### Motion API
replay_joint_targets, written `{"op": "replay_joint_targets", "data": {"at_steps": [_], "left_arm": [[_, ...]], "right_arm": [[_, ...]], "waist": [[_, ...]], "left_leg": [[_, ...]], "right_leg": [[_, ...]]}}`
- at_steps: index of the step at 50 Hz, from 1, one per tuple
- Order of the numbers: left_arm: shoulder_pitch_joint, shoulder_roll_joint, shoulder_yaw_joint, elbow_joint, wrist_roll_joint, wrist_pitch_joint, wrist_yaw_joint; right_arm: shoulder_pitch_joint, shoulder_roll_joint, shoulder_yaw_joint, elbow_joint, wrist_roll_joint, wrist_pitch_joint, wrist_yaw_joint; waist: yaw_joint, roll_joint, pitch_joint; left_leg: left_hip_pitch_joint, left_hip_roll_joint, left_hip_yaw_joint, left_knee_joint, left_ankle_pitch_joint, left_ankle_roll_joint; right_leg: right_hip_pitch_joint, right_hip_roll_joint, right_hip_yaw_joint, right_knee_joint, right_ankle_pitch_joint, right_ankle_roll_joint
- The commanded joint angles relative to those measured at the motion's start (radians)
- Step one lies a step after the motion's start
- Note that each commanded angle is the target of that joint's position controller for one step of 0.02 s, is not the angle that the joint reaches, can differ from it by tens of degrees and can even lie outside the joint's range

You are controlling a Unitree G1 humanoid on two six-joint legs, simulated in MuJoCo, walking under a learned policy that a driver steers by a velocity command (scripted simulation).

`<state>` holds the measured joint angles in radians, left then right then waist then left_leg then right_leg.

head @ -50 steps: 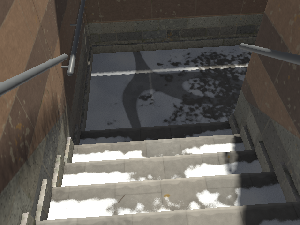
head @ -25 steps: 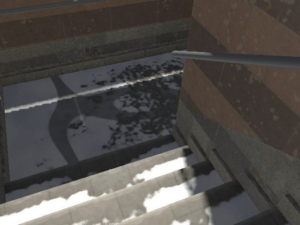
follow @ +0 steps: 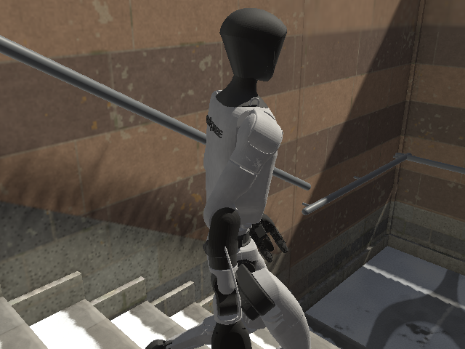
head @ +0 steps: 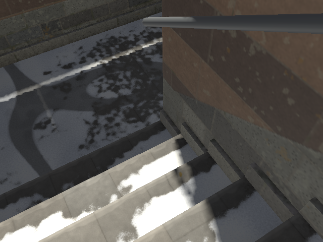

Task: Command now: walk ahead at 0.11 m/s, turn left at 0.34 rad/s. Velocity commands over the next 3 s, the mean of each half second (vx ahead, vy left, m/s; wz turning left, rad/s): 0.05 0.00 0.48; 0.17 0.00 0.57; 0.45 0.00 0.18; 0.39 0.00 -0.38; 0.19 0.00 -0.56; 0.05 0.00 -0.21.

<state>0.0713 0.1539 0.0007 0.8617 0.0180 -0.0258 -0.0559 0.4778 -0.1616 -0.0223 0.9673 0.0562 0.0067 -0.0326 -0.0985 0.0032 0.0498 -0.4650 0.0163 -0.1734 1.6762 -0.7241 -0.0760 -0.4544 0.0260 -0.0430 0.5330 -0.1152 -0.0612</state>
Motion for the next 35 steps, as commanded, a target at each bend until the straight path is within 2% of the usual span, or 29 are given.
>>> {"op": "replay_joint_targets", "data": {"at_steps": [1, 2, 3, 4, 5, 6, 7, 8, 9, 10, 11, 13, 14, 15, 16, 17, 18, 19, 20, 21, 22, 23, 24, 25, 26, 27, 29, 33, 35], "left_arm": [[0.080, 0.174, 0.034, -0.048, 0.026, -0.021, 0.038], [0.077, 0.180, 0.033, -0.044, 0.031, -0.024, 0.047], [0.070, 0.174, 0.033, -0.044, 0.029, -0.026, 0.070], [0.087, 0.164, 0.033, -0.045, 0.017, -0.015, 0.090], [0.093, 0.167, 0.030, -0.042, 0.021, -0.004, 0.110], [0.085, 0.190, 0.034, -0.050, 0.025, 0.008, 0.119], [0.073, 0.201, 0.035, -0.061, 0.016, 0.020, 0.125], [0.072, 0.213, 0.032, -0.085, 0.023, 0.023, 0.120], [0.079, 0.247, 0.036, -0.094, 0.034, 0.019, 0.121], [0.113, 0.247, 0.034, -0.095, 0.031, 0.022, 0.125], [0.117, 0.219, 0.033, -0.099, 0.006, 0.041, 0.121], [0.119, 0.205, 0.034, -0.099, -0.011, 0.073, 0.122], [0.118, 0.227, 0.043, -0.108, -0.002, 0.085, 0.123], [0.098, 0.259, 0.054, -0.121, 0.009, 0.094, 0.125], [0.082, 0.284, 0.065, -0.129, 0.009, 0.099, 0.130], [0.082, 0.296, 0.073, -0.136, 0.000, 0.100, 0.132], [0.049, 0.299, 0.078, -0.159, -0.007, 0.093, 0.132], [0.035, 0.273, 0.075, -0.152, -0.037, 0.095, 0.135], [0.084, 0.240, 0.069, -0.147, -0.042, 0.099, 0.131], [0.111, 0.185, 0.058, -0.157, -0.038, 0.104, 0.116], [0.051, 0.168, 0.049, -0.220, -0.005, 0.085, 0.101], [-0.107, 0.240, 0.067, -0.266, -0.044, 0.060, 0.109], [-0.145, 0.276, 0.087, -0.265, -0.063, 0.059, 0.126], [-0.100, 0.264, 0.092, -0.231, -0.037, 0.074, 0.146], [-0.061, 0.255, 0.094, -0.205, -0.013, 0.090, 0.155], [-0.014, 0.256, 0.099, -0.192, -0.002, 0.104, 0.151], [0.025, 0.206, 0.091, -0.188, 0.004, 0.117, 0.133], [-0.007, 0.140, 0.066, -0.241, 0.004, 0.113, 0.127], [-0.012, 0.142, 0.063, -0.267, 0.002, 0.106, 0.117]], "right_arm": [[0.064, -0.083, -0.032, -0.111, -0.025, 0.032, -0.041], [0.067, -0.080, -0.044, -0.119, -0.018, 0.037, -0.050], [0.029, -0.049, -0.044, -0.154, -0.033, 0.040, -0.057], [-0.041, -0.042, -0.038, -0.197, -0.048, 0.042, -0.060], [-0.096, -0.057, -0.041, -0.237, -0.055, 0.052, -0.061], [-0.117, -0.068, -0.039, -0.261, -0.054, 0.062, -0.055], [-0.140, -0.064, -0.032, -0.287, -0.051, 0.073, -0.046], [-0.152, -0.096, -0.040, -0.283, -0.052, 0.079, -0.036], [-0.173, -0.117, -0.050, -0.298, -0.058, 0.086, -0.031], [-0.227, -0.128, -0.056, -0.332, -0.053, 0.094, -0.037], [-0.270, -0.137, -0.061, -0.372, -0.041, 0.112, -0.044], [-0.315, -0.097, -0.035, -0.419, -0.050, 0.125, -0.027], [-0.341, -0.097, -0.028, -0.435, -0.049, 0.117, -0.011], [-0.347, -0.099, -0.025, -0.445, -0.035, 0.107, 0.001], [-0.321, -0.098, -0.021, -0.445, -0.023, 0.098, 0.012], [-0.304, -0.111, -0.025, -0.442, -0.014, 0.094, 0.019], [-0.257, -0.127, -0.035, -0.412, -0.012, 0.095, 0.017], [-0.212, -0.114, -0.034, -0.415, -0.012, 0.099, 0.021], [-0.176, -0.149, -0.052, -0.386, -0.018, 0.100, 0.022], [-0.106, -0.237, -0.082, -0.370, -0.024, 0.093, 0.029], [-0.093, -0.355, -0.096, -0.408, -0.040, 0.063, 0.050], [-0.083, -0.388, -0.107, -0.417, -0.107, 0.031, 0.078], [-0.138, -0.348, -0.097, -0.423, -0.115, 0.018, 0.080], [-0.205, -0.297, -0.082, -0.426, -0.075, 0.030, 0.059], [-0.250, -0.251, -0.062, -0.436, -0.044, 0.048, 0.039], [-0.293, -0.229, -0.048, -0.450, -0.039, 0.058, 0.024], [-0.341, -0.205, -0.029, -0.471, -0.049, 0.062, 0.005], [-0.280, -0.194, -0.011, -0.451, -0.040, 0.065, -0.023], [-0.241, -0.195, -0.013, -0.441, -0.026, 0.065, -0.031]], "waist": [[0.052, -0.012, -0.229], [0.028, -0.004, -0.155], [0.022, -0.066, -0.121], [0.030, -0.074, -0.116], [0.034, -0.100, -0.141], [0.032, -0.139, -0.178], [0.038, -0.150, -0.184], [0.044, -0.133, -0.184], [0.060, -0.153, -0.172], [0.088, -0.144, -0.139], [0.091, -0.119, -0.095], [0.101, -0.159, -0.040], [0.109, -0.156, -0.055], [0.104, -0.162, -0.079], [0.091, -0.188, -0.095], [0.091, -0.206, -0.105], [0.064, -0.168, -0.130], [0.043, -0.190, -0.112], [0.067, -0.082, -0.116], [0.066, 0.196, -0.101], [0.092, 0.415, -0.101], [-0.014, 0.257, -0.199], [0.029, 0.157, -0.102], [0.073, 0.110, -0.077], [0.100, 0.113, -0.074], [0.135, 0.098, -0.088], [0.164, 0.053, -0.132], [0.131, 0.066, -0.163], [0.116, 0.080, -0.190]], "left_leg": [[-0.178, 0.058, 0.038, -0.014, 0.290, -0.003], [-0.152, 0.047, 0.029, -0.121, 0.364, 0.000], [-0.164, 0.039, 0.021, -0.255, 0.408, -0.004], [-0.167, 0.036, 0.044, -0.412, 0.409, -0.004], [-0.129, 0.034, 0.066, -0.495, 0.428, -0.011], [-0.108, 0.022, 0.087, -0.464, 0.455, -0.017], [-0.124, 0.021, 0.094, -0.486, 0.476, -0.016], [-0.088, -0.009, 0.132, -0.403, 0.594, -0.016], [-0.130, -0.028, 0.128, -0.218, 0.626, -0.016], [-0.242, -0.042, 0.088, -0.103, 0.542, -0.014], [-0.308, -0.036, 0.058, -0.166, 0.455, -0.002], [-0.349, 0.002, 0.069, -0.392, 0.429, 0.020], [-0.284, 0.006, 0.116, -0.473, 0.435, 0.030], [-0.177, -0.003, 0.170, -0.550, 0.398, 0.043], [-0.066, -0.016, 0.212, -0.642, 0.353, 0.059], [0.016, -0.030, 0.243, -0.717, 0.336, 0.076], [0.161, -0.067, 0.319, -0.698, 0.487, 0.077], [0.186, -0.040, 0.259, -0.962, 0.357, 0.130], [0.293, -0.091, 0.279, -1.040, 0.350, 0.152], [0.462, 0.014, 0.046, -1.120, 0.714, 0.218], [0.522, 0.282, -0.457, -1.160, 1.296, 0.388], [0.468, 0.387, -0.610, -1.314, 1.094, 0.506], [0.412, 0.337, -0.545, -1.305, 0.913, 0.490], [0.367, 0.285, -0.448, -1.270, 0.821, 0.423], [0.320, 0.253, -0.379, -1.233, 0.818, 0.381], [0.242, 0.207, -0.309, -1.199, 0.857, 0.340], [0.147, 0.136, -0.237, -1.171, 0.882, 0.299], [0.215, 0.100, -0.241, -1.124, 0.946, 0.307], [0.284, 0.076, -0.277, -1.153, 0.691, 0.304]], "right_leg": [[0.235, -0.461, 0.401, -0.154, 0.403, -0.251], [0.117, -0.409, 0.298, -0.184, 0.379, -0.223], [0.092, -0.375, 0.235, -0.174, 0.362, -0.208], [0.106, -0.352, 0.188, -0.178, 0.365, -0.197], [0.117, -0.346, 0.151, -0.155, 0.411, -0.190], [0.140, -0.354, 0.149, -0.134, 0.453, -0.200], [0.157, -0.370, 0.142, -0.135, 0.375, -0.200], [0.110, -0.373, 0.115, -0.136, 0.289, -0.215], [0.093, -0.436, 0.173, -0.138, 0.258, -0.244], [0.124, -0.474, 0.213, -0.152, 0.193, -0.266], [0.141, -0.435, 0.180, -0.168, 0.049, -0.242], [0.200, -0.388, 0.139, -0.137, -0.049, -0.184], [0.189, -0.383, 0.103, -0.108, -0.044, -0.168], [0.146, -0.369, 0.063, -0.091, -0.037, -0.153], [0.101, -0.358, 0.027, -0.081, -0.067, -0.134], [0.081, -0.359, 0.015, -0.066, -0.114, -0.116], [-0.011, -0.353, -0.024, 0.007, -0.110, -0.101], [0.018, -0.364, -0.015, 0.015, -0.170, -0.060], [-0.018, -0.323, -0.049, 0.155, -0.197, -0.025], [-0.249, -0.233, -0.129, 0.518, -0.432, 0.053], [-0.586, -0.063, -0.032, 0.848, -0.680, 0.114], [-0.624, -0.022, 0.173, 0.924, -0.637, 0.110], [-0.646, -0.012, 0.208, 0.943, -0.539, 0.100], [-0.637, -0.025, 0.211, 0.934, -0.436, 0.099], [-0.614, -0.033, 0.204, 0.949, -0.364, 0.111], [-0.535, -0.032, 0.190, 0.971, -0.275, 0.117], [-0.423, -0.007, 0.154, 1.040, -0.142, 0.128], [-0.446, 0.017, 0.144, 1.071, -0.092, 0.148], [-0.451, 0.000, 0.154, 0.960, -0.075, 0.153]]}}
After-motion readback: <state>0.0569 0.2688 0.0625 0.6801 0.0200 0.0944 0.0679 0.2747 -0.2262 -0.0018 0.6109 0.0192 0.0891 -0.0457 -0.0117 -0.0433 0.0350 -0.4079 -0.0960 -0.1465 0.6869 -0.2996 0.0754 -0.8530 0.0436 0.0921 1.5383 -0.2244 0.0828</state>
